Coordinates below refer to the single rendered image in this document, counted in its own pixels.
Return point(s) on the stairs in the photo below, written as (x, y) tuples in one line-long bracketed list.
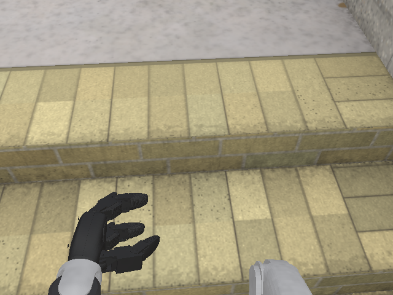
[(321, 200)]

